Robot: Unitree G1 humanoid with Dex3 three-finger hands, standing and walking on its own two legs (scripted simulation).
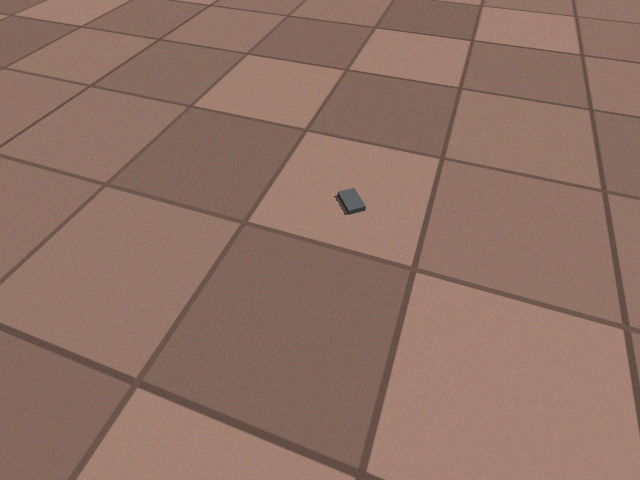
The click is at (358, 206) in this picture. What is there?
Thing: flat box
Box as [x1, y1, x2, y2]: [338, 188, 365, 214]
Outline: 354,188 338,192 338,196 348,214 365,209 363,202
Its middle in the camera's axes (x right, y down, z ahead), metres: +0.15 -0.17 +1.78
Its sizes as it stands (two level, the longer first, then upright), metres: 0.132 0.083 0.026
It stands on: the floor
